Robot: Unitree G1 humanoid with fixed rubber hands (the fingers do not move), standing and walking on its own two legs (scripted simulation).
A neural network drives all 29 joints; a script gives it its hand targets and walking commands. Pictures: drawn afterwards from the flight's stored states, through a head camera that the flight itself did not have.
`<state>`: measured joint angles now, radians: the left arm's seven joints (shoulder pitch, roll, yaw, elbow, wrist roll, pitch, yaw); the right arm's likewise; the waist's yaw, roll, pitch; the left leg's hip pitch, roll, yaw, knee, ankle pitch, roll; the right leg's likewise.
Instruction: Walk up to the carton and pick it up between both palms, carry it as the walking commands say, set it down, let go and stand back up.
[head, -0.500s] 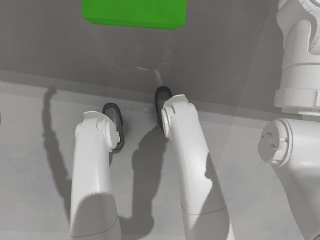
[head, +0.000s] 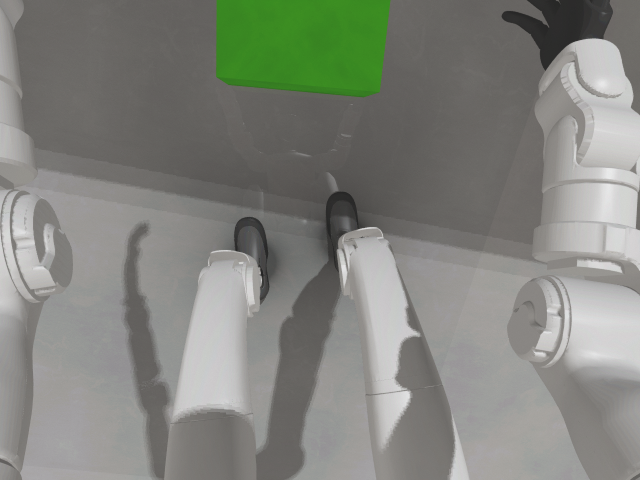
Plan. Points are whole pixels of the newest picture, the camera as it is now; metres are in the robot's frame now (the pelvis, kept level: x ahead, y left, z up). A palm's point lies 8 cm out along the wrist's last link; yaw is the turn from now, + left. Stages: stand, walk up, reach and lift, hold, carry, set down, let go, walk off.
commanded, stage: let go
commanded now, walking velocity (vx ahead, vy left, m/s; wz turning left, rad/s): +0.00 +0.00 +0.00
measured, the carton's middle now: (302, 22) +0.59 -0.08 -0.60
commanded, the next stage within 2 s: stand in 1.30 s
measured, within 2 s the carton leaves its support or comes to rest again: neither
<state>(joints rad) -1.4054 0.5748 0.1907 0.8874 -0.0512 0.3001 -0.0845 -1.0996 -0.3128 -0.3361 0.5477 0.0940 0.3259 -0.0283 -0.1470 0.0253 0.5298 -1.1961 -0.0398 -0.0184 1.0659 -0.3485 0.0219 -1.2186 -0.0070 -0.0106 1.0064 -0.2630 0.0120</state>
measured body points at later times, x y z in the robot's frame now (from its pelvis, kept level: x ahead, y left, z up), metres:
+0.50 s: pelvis +0.03 -0.03 +0.05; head +0.16 -0.04 +0.48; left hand +0.38 +0.14 -0.04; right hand +0.27 -0.31 -0.02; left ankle +0.07 +0.10 -0.65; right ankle +0.10 -0.13 -0.65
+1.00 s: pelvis +0.09 -0.01 +0.09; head +0.12 -0.01 +0.54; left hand +0.27 +0.22 +0.00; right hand +0.26 -0.25 +0.01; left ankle +0.07 +0.10 -0.65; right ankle +0.10 -0.13 -0.65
